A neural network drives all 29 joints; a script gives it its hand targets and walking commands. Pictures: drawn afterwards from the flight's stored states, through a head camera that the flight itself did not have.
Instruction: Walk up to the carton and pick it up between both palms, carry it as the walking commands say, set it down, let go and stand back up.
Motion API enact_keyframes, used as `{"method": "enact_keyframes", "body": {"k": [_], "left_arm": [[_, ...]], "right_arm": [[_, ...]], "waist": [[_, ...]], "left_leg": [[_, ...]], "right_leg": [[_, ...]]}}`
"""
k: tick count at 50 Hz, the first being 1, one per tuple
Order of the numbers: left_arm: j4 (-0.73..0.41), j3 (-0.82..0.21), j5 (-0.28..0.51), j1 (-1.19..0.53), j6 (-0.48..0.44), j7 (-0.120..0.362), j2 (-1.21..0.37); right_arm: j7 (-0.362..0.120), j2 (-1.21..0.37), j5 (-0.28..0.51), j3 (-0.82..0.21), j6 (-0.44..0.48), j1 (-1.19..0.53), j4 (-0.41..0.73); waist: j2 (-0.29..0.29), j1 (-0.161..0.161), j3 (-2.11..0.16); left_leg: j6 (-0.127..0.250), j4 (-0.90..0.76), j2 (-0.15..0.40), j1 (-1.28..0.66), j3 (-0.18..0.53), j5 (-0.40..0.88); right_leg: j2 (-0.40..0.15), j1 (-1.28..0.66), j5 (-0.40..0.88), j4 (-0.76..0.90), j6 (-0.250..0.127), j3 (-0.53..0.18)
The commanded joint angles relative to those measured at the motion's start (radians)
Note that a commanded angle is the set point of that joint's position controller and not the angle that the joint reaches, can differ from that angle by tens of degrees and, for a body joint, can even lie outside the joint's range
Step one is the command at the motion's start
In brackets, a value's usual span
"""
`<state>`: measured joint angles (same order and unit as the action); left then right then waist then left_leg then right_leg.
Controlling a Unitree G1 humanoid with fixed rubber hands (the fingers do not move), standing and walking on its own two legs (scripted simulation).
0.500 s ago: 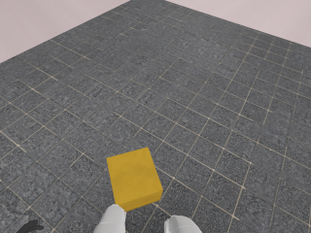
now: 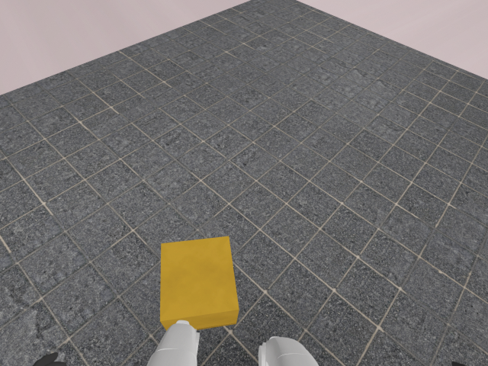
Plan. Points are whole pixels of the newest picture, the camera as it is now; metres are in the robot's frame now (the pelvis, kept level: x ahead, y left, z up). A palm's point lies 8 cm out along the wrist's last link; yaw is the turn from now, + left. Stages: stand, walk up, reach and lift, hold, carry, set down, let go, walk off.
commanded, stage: walk up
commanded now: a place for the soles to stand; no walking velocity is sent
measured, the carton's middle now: (199, 284) +0.44 +0.12 -0.61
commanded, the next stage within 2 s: none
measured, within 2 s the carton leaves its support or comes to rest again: neither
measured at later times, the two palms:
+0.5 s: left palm out of the picture +0.08 +0.34 -0.07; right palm out of the picture +0.09 -0.34 -0.06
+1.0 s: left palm out of the picture +0.08 +0.35 -0.06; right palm out of the picture +0.10 -0.33 -0.06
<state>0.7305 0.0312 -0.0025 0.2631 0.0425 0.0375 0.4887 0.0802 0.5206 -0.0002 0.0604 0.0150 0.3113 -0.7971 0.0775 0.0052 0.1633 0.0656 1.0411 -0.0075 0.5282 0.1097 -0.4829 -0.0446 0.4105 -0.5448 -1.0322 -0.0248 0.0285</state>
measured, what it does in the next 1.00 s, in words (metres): steps on the spot: left foot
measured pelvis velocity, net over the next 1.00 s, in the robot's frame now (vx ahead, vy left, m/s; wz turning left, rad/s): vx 0.01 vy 0.01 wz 0.05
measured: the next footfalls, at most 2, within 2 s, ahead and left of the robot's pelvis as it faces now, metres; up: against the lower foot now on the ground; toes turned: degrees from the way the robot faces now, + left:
left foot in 0.32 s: +0.11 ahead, +0.16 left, +0.00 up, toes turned -3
left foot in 1.62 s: +0.03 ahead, +0.22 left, +0.00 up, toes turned +9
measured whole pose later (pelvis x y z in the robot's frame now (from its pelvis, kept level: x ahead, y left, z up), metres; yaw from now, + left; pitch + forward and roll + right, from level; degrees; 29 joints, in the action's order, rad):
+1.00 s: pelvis +0.01 +0.01 +0.02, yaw +3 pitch -2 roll +1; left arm 0.79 0.03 0.00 0.24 0.00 0.00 0.47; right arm 0.02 0.48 0.00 0.06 0.02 0.29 -0.81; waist 0.02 0.00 0.13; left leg 0.02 0.87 -0.05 0.42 0.10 -0.43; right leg -0.07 0.39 -0.47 -0.89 -0.02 0.06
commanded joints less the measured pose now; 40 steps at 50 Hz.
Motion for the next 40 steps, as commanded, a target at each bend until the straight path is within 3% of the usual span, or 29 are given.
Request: {"method": "enact_keyframes", "body": {"k": [1,3,5,6,8,9,11,12,14,15,16,17,18,20,22,23,24,25,26,27,28,30,32,33,34,35,36,39,40], "left_arm": [[-0.058,0.119,-0.028,-0.076,-0.067,-0.044,0.32],[-0.034,0.104,-0.029,-0.067,-0.078,-0.048,0.278],[-0.006,0.099,-0.021,0.021,-0.087,-0.054,0.218],[0.007,0.099,-0.012,0.057,-0.088,-0.059,0.225],[0.007,0.104,-0.017,0.098,-0.08,-0.068,0.216],[0.002,0.099,-0.012,0.1,-0.072,-0.071,0.213],[-0.02,0.108,-0.02,0.038,-0.064,-0.064,0.262],[-0.02,0.102,-0.003,0.019,-0.061,-0.065,0.242],[-0.054,0.083,-0.006,-0.084,-0.056,-0.057,0.233],[-0.061,0.078,0.004,-0.073,-0.056,-0.05,0.206],[-0.05,0.061,0.014,-0.047,-0.059,-0.052,0.157],[-0.062,0.06,0.028,-0.025,-0.057,-0.05,0.126],[-0.032,0.068,0.021,-0.06,-0.042,-0.059,0.171],[-0.026,0.069,0.007,-0.038,-0.04,-0.05,0.179],[0.022,0.074,-0.004,0.03,-0.046,-0.044,0.175],[0.033,0.078,-0.011,0.095,-0.052,-0.042,0.165],[0.049,0.074,-0.014,0.117,-0.064,-0.043,0.171],[0.038,0.081,-0.028,0.11,-0.071,-0.045,0.213],[0.033,0.098,-0.033,0.068,-0.076,-0.046,0.289],[0.005,0.104,-0.031,-0.048,-0.079,-0.044,0.301],[-0.018,0.111,-0.025,-0.11,-0.084,-0.046,0.293],[-0.008,0.097,-0.02,-0.115,-0.086,-0.047,0.273],[-0.017,0.078,-0.025,-0.127,-0.073,-0.034,0.232],[-0.012,0.073,-0.018,-0.093,-0.061,-0.029,0.184],[-0.022,0.068,-0.02,-0.059,-0.05,-0.034,0.163],[-0.039,0.074,-0.006,-0.066,-0.052,-0.034,0.164],[-0.031,0.074,0.009,-0.079,-0.044,-0.042,0.149],[-0.009,0.074,0.003,-0.068,-0.04,-0.041,0.151],[0.008,0.068,0.004,-0.02,-0.049,-0.038,0.142]], "right_arm": [[-0.018,0.22,-0.01,0.074,0.006,-0.005,0.032],[-0.033,0.187,0.001,0.068,0.002,0.052,0.03],[-0.039,0.167,-0.005,0.06,0.002,0.033,0.008],[-0.039,0.155,-0.002,0.053,-0.001,0.013,0.027],[-0.036,0.133,-0.006,0.045,0.005,-0.016,0.045],[-0.036,0.143,-0.011,0.049,0.0,-0.014,0.045],[-0.036,0.114,0.005,0.041,0.003,-0.01,0.051],[-0.04,0.132,-0.01,0.05,0.004,-0.018,0.033],[-0.045,0.12,-0.006,0.046,0.015,0.06,0.017],[-0.046,0.132,-0.02,0.064,0.017,0.068,0.009],[-0.042,0.204,-0.045,0.077,0.022,0.098,0.031],[-0.046,0.237,-0.04,0.081,0.024,0.037,0.071],[-0.05,0.233,-0.03,0.077,0.021,0.004,0.062],[-0.047,0.245,-0.032,0.075,0.009,-0.081,0.086],[-0.046,0.204,-0.027,0.058,-0.002,-0.113,0.095],[-0.051,0.197,-0.025,0.062,-0.011,-0.09,0.096],[-0.056,0.181,-0.021,0.051,-0.017,-0.09,0.108],[-0.058,0.135,-0.011,0.041,-0.019,-0.087,0.116],[-0.054,0.116,-0.008,0.049,-0.019,-0.089,0.118],[-0.046,0.146,-0.011,0.067,-0.017,-0.074,0.105],[-0.05,0.17,-0.003,0.066,-0.016,-0.042,0.078],[-0.06,0.166,0.001,0.072,-0.007,-0.011,0.06],[-0.066,0.127,0.002,0.055,0.025,0.056,0.025],[-0.064,0.133,-0.003,0.058,0.034,0.046,0.026],[-0.052,0.156,-0.016,0.076,0.044,0.09,0.023],[-0.044,0.236,-0.026,0.085,0.051,0.069,0.039],[-0.043,0.247,-0.021,0.082,0.046,0.019,0.053],[-0.034,0.232,-0.024,0.066,0.034,-0.082,0.065],[-0.037,0.222,-0.02,0.06,0.025,-0.085,0.067]], "waist": [[-0.041,-0.021,0.029],[0.07,-0.02,-0.027],[-0.006,0.013,-0.06],[0.031,0.024,-0.075],[0.127,0.053,-0.138],[0.1,0.057,-0.166],[0.198,0.033,-0.184],[0.106,0.031,-0.167],[0.1,-0.032,-0.186],[0.02,-0.035,-0.255],[-0.195,-0.054,-0.271],[-0.297,-0.024,-0.292],[-0.225,-0.024,-0.229],[-0.271,-0.022,-0.122],[-0.301,0.008,-0.077],[-0.288,0.03,-0.115],[-0.177,0.044,-0.129],[-0.001,0.049,-0.138],[0.188,0.057,-0.068],[0.114,0.016,-0.015],[0.047,0.004,-0.026],[0.059,-0.004,-0.006],[0.119,-0.03,-0.114],[0.051,-0.018,-0.143],[-0.047,-0.028,-0.234],[-0.173,-0.012,-0.245],[-0.213,-0.011,-0.194],[-0.217,0.007,-0.1],[-0.222,0.026,-0.114]], "left_leg": [[-0.03,0.19,-0.047,0.236,0.062,0.002],[-0.032,0.159,-0.018,0.175,-0.01,0.044],[-0.035,0.116,-0.035,0.207,0.002,0.062],[-0.042,0.083,-0.033,0.205,-0.003,0.046],[-0.05,-0.007,-0.034,0.222,-0.066,0.017],[-0.047,-0.006,-0.038,0.224,-0.067,0.009],[-0.035,-0.091,-0.007,0.094,-0.12,0.024],[-0.034,-0.138,-0.006,0.022,-0.144,0.071],[0.001,-0.282,-0.029,-0.162,-0.173,0.228],[0.021,-0.324,-0.037,-0.298,-0.109,0.271],[0.095,-0.436,0.084,-0.318,0.202,0.3],[0.199,-0.504,0.185,-0.325,0.478,0.353],[0.24,-0.565,0.24,-0.185,0.587,0.242],[0.23,-0.63,0.217,-0.023,0.615,-0.022],[0.159,-0.626,0.162,0.053,0.499,-0.113],[0.127,-0.605,0.138,0.048,0.43,-0.081],[0.1,-0.535,0.102,0.123,0.371,-0.054],[0.045,-0.351,0.019,0.166,0.251,-0.079],[-0.007,-0.083,-0.114,0.214,0.004,-0.059],[-0.038,0.056,-0.036,0.173,-0.029,-0.037],[-0.029,0.085,-0.025,0.131,-0.017,-0.027],[-0.047,0.018,0.022,0.044,-0.09,-0.006],[-0.032,-0.257,-0.025,-0.127,-0.141,0.107],[-0.02,-0.337,-0.059,-0.199,-0.111,0.161],[-0.001,-0.421,-0.032,-0.287,0.039,0.134],[0.078,-0.499,0.157,-0.331,0.43,0.296],[0.173,-0.559,0.234,-0.254,0.626,0.297],[0.191,-0.554,0.198,-0.092,0.587,0.216],[0.145,-0.534,0.16,-0.035,0.48,0.231]], "right_leg": [[-0.37,0.017,-0.203,0.768,-0.048,-0.605],[-0.298,-0.101,0.045,0.634,-0.054,-0.416],[-0.256,-0.268,0.521,0.531,0.025,-0.332],[-0.247,-0.326,0.696,0.488,0.032,-0.291],[-0.233,-0.444,0.876,0.438,-0.006,-0.228],[-0.242,-0.463,0.883,0.431,0.008,-0.212],[-0.285,-0.353,0.742,0.434,-0.081,-0.219],[-0.267,-0.283,0.766,0.418,-0.062,-0.181],[-0.265,-0.137,0.632,0.341,-0.091,-0.135],[-0.206,-0.057,0.536,0.258,-0.08,-0.092],[-0.124,0.015,0.462,0.006,-0.027,-0.016],[0.003,0.091,0.118,-0.046,-0.001,-0.036],[0.019,0.048,-0.211,-0.057,0.007,-0.093],[0.039,0.02,-0.186,-0.014,-0.003,-0.074],[0.016,-0.015,-0.029,0.147,-0.008,-0.03],[0.047,-0.09,0.022,0.276,-0.012,0.007],[0.016,-0.18,0.012,0.388,-0.028,-0.063],[-0.133,-0.178,-0.153,0.577,-0.074,-0.269],[-0.328,-0.115,-0.35,0.774,-0.14,-0.49],[-0.434,-0.021,-0.206,0.779,-0.192,-0.523],[-0.399,-0.044,-0.035,0.707,-0.203,-0.43],[-0.354,-0.053,0.113,0.643,-0.188,-0.3],[-0.223,-0.093,0.347,0.431,-0.126,-0.082],[-0.193,-0.074,0.37,0.341,-0.092,-0.056],[-0.176,-0.064,0.302,0.169,-0.056,-0.042],[-0.079,0.073,0.168,0.01,-0.002,-0.012],[0.004,0.125,-0.143,0.035,0.008,-0.084],[0.005,0.044,-0.082,0.101,-0.004,-0.104],[0.017,-0.052,0.041,0.241,-0.009,-0.035]]}}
